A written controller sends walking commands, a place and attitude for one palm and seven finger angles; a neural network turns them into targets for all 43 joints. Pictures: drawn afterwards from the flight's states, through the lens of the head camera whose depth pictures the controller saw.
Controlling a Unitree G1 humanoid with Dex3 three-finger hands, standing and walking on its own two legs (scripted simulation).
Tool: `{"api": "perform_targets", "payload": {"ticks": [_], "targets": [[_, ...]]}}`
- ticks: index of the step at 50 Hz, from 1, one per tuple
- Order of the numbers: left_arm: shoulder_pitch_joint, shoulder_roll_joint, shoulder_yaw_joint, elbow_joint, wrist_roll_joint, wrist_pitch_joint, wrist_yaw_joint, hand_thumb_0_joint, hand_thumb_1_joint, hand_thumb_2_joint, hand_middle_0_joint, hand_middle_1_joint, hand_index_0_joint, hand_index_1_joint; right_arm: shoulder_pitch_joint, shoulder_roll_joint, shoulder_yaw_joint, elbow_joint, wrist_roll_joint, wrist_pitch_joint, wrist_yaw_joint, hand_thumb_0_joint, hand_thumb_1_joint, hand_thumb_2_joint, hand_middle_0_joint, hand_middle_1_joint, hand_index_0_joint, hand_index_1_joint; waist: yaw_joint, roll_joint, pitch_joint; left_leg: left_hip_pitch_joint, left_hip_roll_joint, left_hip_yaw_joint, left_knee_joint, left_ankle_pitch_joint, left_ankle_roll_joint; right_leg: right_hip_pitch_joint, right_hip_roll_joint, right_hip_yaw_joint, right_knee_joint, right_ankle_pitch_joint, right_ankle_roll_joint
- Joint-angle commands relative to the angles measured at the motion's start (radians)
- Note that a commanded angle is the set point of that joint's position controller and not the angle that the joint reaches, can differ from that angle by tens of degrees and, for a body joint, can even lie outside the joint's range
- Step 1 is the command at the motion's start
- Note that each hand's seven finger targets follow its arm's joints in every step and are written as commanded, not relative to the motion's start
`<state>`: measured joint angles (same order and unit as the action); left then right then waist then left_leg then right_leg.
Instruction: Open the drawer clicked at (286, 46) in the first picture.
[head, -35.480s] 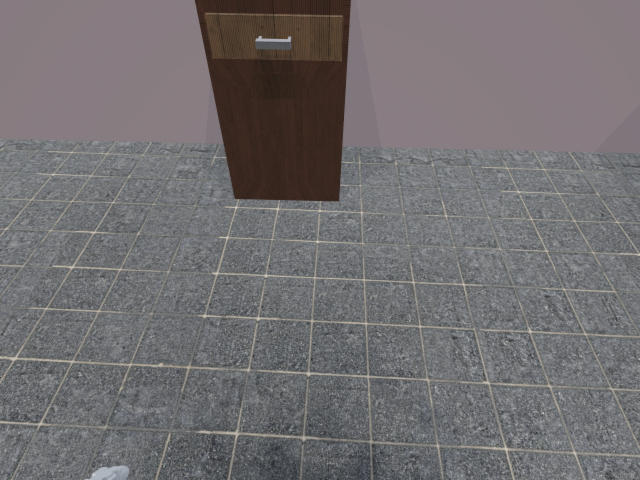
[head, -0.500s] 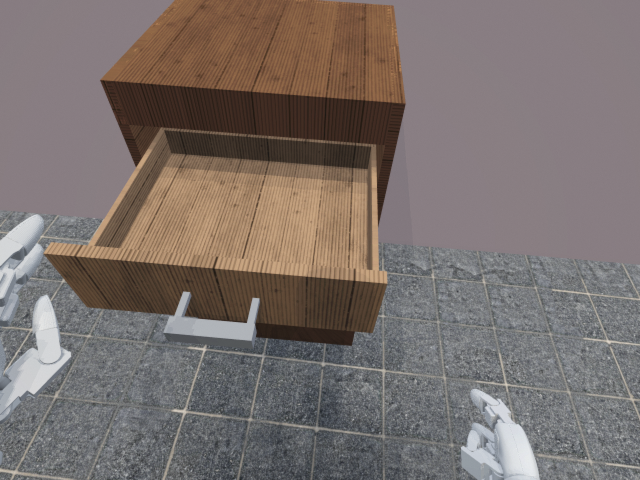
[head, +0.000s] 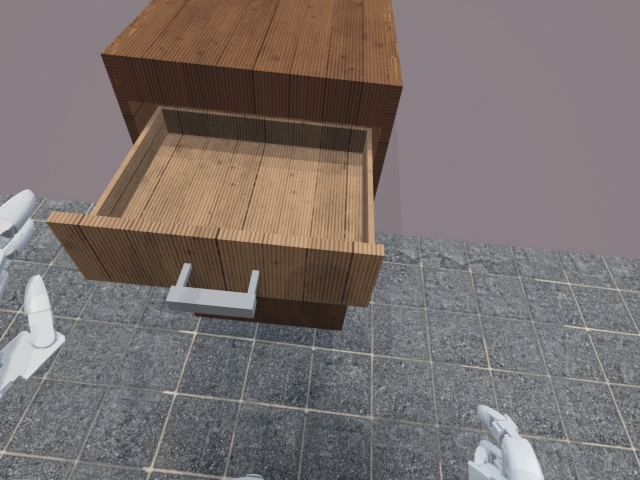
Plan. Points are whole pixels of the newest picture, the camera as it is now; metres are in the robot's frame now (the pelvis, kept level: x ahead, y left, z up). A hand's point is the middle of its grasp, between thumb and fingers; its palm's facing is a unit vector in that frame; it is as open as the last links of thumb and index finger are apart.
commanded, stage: step back with the hand held close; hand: left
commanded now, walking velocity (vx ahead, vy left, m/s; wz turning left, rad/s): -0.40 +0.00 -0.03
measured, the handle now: (216, 288) +0.37 +0.17 -0.01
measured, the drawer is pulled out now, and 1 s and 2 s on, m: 0.30 0.30 0.30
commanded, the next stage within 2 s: stop stepping back and stand still in 0.24 s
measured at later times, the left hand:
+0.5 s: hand out of the picture +0.10 +0.19 +0.16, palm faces +0.32 -0.82 -0.47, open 7.4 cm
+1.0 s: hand out of the picture +0.05 +0.20 +0.17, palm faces +0.38 -0.83 -0.41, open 7.4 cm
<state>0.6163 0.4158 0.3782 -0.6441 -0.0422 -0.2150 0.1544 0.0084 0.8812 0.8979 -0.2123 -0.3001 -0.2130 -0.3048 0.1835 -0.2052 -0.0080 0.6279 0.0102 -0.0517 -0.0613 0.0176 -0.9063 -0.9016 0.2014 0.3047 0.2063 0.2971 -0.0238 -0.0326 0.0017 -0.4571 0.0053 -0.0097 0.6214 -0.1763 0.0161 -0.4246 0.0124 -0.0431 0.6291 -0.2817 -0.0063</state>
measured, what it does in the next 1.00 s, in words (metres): walks backwards: right foot, then left foot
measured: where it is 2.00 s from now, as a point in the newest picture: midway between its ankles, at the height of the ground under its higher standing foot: outside the picture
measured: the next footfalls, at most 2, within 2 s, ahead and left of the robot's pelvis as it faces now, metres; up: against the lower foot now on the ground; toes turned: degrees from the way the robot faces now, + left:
right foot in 0.22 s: -0.06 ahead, -0.14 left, +0.00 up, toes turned -1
left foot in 0.54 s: -0.10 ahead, +0.08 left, +0.00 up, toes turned +1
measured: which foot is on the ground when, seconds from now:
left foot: down 0.00-0.28, up 0.30-0.52, down 0.54-1.00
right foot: up 0.00-0.20, down 0.22-1.00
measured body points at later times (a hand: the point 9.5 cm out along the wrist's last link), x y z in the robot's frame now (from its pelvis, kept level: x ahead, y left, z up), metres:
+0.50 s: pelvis -0.10 -0.05 +0.01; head -0.09 -0.04 +0.46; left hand +0.07 +0.23 +0.19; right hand +0.05 -0.30 -0.07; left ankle -0.13 +0.08 -0.71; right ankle -0.10 -0.14 -0.72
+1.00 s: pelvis -0.13 -0.04 +0.01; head -0.14 -0.03 +0.46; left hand +0.03 +0.24 +0.19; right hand +0.01 -0.27 -0.07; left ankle -0.14 +0.08 -0.72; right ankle -0.10 -0.14 -0.72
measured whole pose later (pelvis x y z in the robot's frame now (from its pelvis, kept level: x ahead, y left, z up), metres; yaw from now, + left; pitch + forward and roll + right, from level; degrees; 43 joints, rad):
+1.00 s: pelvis -0.13 -0.04 +0.01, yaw +0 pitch +0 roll +0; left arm 0.63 0.36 0.32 -0.56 -0.03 -0.15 0.18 0.01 0.88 0.90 -0.21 -0.30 -0.21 -0.30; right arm 0.26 -0.18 0.04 0.63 0.00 -0.08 -0.06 0.02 -0.90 -0.90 0.20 0.30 0.21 0.30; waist -0.03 -0.01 -0.03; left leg -0.24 0.01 0.00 0.52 -0.28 0.00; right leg -0.28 0.03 -0.05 0.48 -0.20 -0.04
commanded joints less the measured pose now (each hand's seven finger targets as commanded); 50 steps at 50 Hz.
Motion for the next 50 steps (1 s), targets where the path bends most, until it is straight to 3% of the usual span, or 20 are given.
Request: {"api": "perform_targets", "payload": {"ticks": [1,4,9,12,13,14,15,16,17,19,23,25,27,29,32,35,38,41,45,50], "targets": [[0.008,0.144,0.134,-0.214,-0.012,-0.066,0.017,0.000,0.900,0.900,-0.200,-0.300,-0.200,-0.300,-0.090,-0.111,-0.047,-0.180,-0.024,-0.088,-0.005,0.000,-0.900,-0.900,0.200,0.300,0.200,0.300,0.015,0.262,-0.128,-0.089,0.320,-0.278,-0.317,0.082,0.127,0.162,0.018,0.072,0.240,-0.200,0.007],[0.024,0.113,0.091,-0.253,-0.018,-0.070,-0.001,0.000,0.900,0.900,-0.200,-0.300,-0.200,-0.300,-0.061,-0.122,-0.047,-0.144,-0.024,-0.124,0.018,0.000,-0.900,-0.900,0.200,0.300,0.200,0.300,0.030,0.215,-0.209,0.191,0.290,-0.206,-0.191,0.484,0.119,0.077,0.013,0.051,0.124,-0.147,0.021],[-0.004,0.134,0.107,-0.252,-0.033,-0.078,-0.025,0.000,0.900,0.900,-0.200,-0.300,-0.200,-0.300,-0.088,-0.136,-0.032,-0.129,-0.025,-0.144,0.030,0.000,-0.900,-0.900,0.200,0.300,0.200,0.300,0.035,0.266,-0.200,0.196,0.266,-0.181,-0.197,0.372,0.095,0.158,0.029,0.027,-0.067,-0.075,0.025],[0.011,0.149,0.129,-0.242,-0.043,-0.093,-0.043,0.000,0.900,0.900,-0.200,-0.300,-0.200,-0.300,-0.097,-0.136,-0.033,-0.143,-0.013,-0.134,0.033,0.000,-0.900,-0.900,0.200,0.300,0.200,0.300,0.036,0.215,-0.236,0.177,0.210,-0.125,-0.139,0.251,0.053,0.227,0.022,0.005,-0.191,0.072,0.020],[0.035,0.139,0.125,-0.219,-0.049,-0.090,-0.053,0.000,0.900,0.900,-0.200,-0.300,-0.200,-0.300,-0.103,-0.130,-0.043,-0.162,0.003,-0.132,0.036,0.000,-0.900,-0.900,0.200,0.300,0.200,0.300,0.035,0.125,-0.243,0.182,0.150,-0.068,-0.077,0.119,0.017,0.204,-0.017,0.020,-0.223,0.137,0.010],[0.053,0.158,0.131,-0.200,-0.054,-0.089,-0.054,0.000,0.900,0.900,-0.200,-0.300,-0.200,-0.300,-0.111,-0.119,-0.047,-0.174,0.020,-0.123,0.033,0.000,-0.900,-0.900,0.200,0.300,0.200,0.300,0.020,-0.018,-0.215,0.166,0.064,0.004,0.039,-0.095,-0.026,0.123,-0.123,0.106,-0.287,0.163,-0.025],[0.062,0.190,0.150,-0.188,-0.050,-0.090,-0.045,0.000,0.900,0.900,-0.200,-0.300,-0.200,-0.300,-0.125,-0.113,-0.054,-0.180,0.031,-0.107,0.024,0.000,-0.900,-0.900,0.200,0.300,0.200,0.300,0.010,-0.133,-0.180,0.125,-0.024,0.024,0.260,-0.205,-0.057,0.000,-0.287,0.308,-0.384,0.043,-0.095],[0.070,0.202,0.179,-0.139,-0.041,-0.070,-0.029,0.000,0.900,0.900,-0.200,-0.300,-0.200,-0.300,-0.158,-0.115,-0.066,-0.161,0.019,-0.087,0.019,0.000,-0.900,-0.900,0.200,0.300,0.200,0.300,0.034,-0.112,-0.143,0.035,-0.051,-0.032,0.489,-0.307,-0.056,-0.060,-0.381,0.429,-0.413,0.117,-0.171],[0.067,0.163,0.143,-0.098,-0.032,-0.051,-0.019,0.000,0.900,0.900,-0.200,-0.300,-0.200,-0.300,-0.153,-0.068,-0.044,-0.136,0.000,-0.064,0.011,0.000,-0.900,-0.900,0.200,0.300,0.200,0.300,0.010,-0.118,-0.106,-0.068,-0.036,-0.078,0.553,-0.338,-0.060,0.024,-0.373,0.362,-0.367,0.256,-0.196],[0.084,0.111,0.108,-0.039,-0.005,-0.037,0.000,0.000,0.900,0.900,-0.200,-0.300,-0.200,-0.300,-0.141,-0.049,-0.011,-0.151,-0.004,-0.030,-0.008,0.000,-0.900,-0.900,0.200,0.300,0.200,0.300,-0.016,-0.083,-0.097,-0.052,0.003,-0.055,0.396,-0.294,-0.054,0.116,-0.269,0.205,-0.275,0.388,-0.140],[0.017,0.111,0.059,-0.085,0.014,-0.018,0.034,0.000,0.900,0.900,-0.200,-0.300,-0.200,-0.300,-0.095,-0.098,-0.008,-0.173,-0.002,-0.040,-0.026,0.000,-0.900,-0.900,0.200,0.300,0.200,0.300,-0.011,-0.087,-0.069,0.120,-0.009,0.021,-0.109,-0.198,-0.001,0.201,-0.222,0.191,-0.274,0.240,-0.077],[-0.011,0.129,0.053,-0.169,0.008,-0.022,0.042,0.000,0.900,0.900,-0.200,-0.300,-0.200,-0.300,-0.078,-0.130,-0.025,-0.182,-0.006,-0.066,-0.021,0.000,-0.900,-0.900,0.200,0.300,0.200,0.300,0.000,-0.007,-0.065,0.185,0.054,-0.020,-0.279,-0.030,0.028,0.261,-0.166,0.158,-0.224,0.218,-0.026],[0.015,0.154,0.073,-0.228,0.001,-0.029,0.035,0.000,0.900,0.900,-0.200,-0.300,-0.200,-0.300,-0.078,-0.156,-0.041,-0.212,0.007,-0.081,-0.012,0.000,-0.900,-0.900,0.200,0.300,0.200,0.300,0.025,0.113,-0.112,0.239,0.154,-0.094,-0.261,0.161,0.043,0.278,-0.089,0.102,-0.174,0.208,0.017],[0.045,0.153,0.097,-0.226,0.002,-0.028,0.034,0.000,0.900,0.900,-0.200,-0.300,-0.200,-0.300,-0.071,-0.108,-0.020,-0.200,0.004,-0.081,-0.004,0.000,-0.900,-0.900,0.200,0.300,0.200,0.300,0.012,0.202,-0.125,0.172,0.138,-0.102,-0.266,0.150,0.037,0.307,-0.064,0.046,-0.153,0.189,0.016],[0.030,0.134,0.084,-0.208,0.000,-0.034,0.034,0.000,0.900,0.900,-0.200,-0.300,-0.200,-0.300,-0.060,-0.114,-0.021,-0.189,0.006,-0.090,0.002,0.000,-0.900,-0.900,0.200,0.300,0.200,0.300,0.010,0.143,-0.077,0.063,0.113,-0.089,-0.300,-0.128,0.033,0.340,-0.054,0.059,-0.187,0.068,0.018],[0.015,0.106,0.063,-0.134,0.006,-0.033,0.038,0.000,0.900,0.900,-0.200,-0.300,-0.200,-0.300,-0.047,-0.123,-0.025,-0.181,0.003,-0.095,0.004,0.000,-0.900,-0.900,0.200,0.300,0.200,0.300,0.000,0.082,-0.013,0.036,0.068,-0.060,-0.269,-0.329,0.030,0.260,-0.065,0.120,-0.284,-0.142,0.004],[-0.012,0.100,0.046,-0.106,0.012,-0.020,0.041,0.000,0.900,0.900,-0.200,-0.300,-0.200,-0.300,-0.042,-0.127,-0.025,-0.178,-0.006,-0.090,-0.001,0.000,-0.900,-0.900,0.200,0.300,0.200,0.300,-0.009,0.035,0.027,0.058,0.047,-0.054,-0.219,-0.378,0.038,0.153,-0.077,0.168,-0.330,-0.302,-0.024],[-0.043,0.116,0.056,-0.128,0.011,-0.016,0.044,0.000,0.900,0.900,-0.200,-0.300,-0.200,-0.300,-0.047,-0.125,-0.021,-0.171,-0.011,-0.087,-0.003,0.000,-0.900,-0.900,0.200,0.300,0.200,0.300,-0.010,0.055,0.003,0.097,0.059,-0.071,-0.226,-0.295,0.045,0.165,-0.066,0.159,-0.287,-0.201,-0.035],[-0.036,0.097,0.044,-0.120,0.017,-0.006,0.042,0.000,0.900,0.900,-0.200,-0.300,-0.200,-0.300,-0.056,-0.111,-0.007,-0.176,-0.011,-0.085,-0.005,0.000,-0.900,-0.900,0.200,0.300,0.200,0.300,-0.001,0.094,0.028,0.037,0.078,-0.097,-0.293,-0.401,0.047,0.189,-0.043,0.128,-0.269,-0.218,-0.020],[-0.019,0.105,0.055,-0.115,0.011,-0.011,0.041,0.000,0.900,0.900,-0.200,-0.300,-0.200,-0.300,-0.053,-0.105,-0.006,-0.164,-0.009,-0.091,-0.001,0.000,-0.900,-0.900,0.200,0.300,0.200,0.300,0.007,0.079,-0.014,0.052,0.069,-0.071,-0.273,-0.204,0.031,0.276,-0.049,0.106,-0.254,-0.010,-0.012]]}}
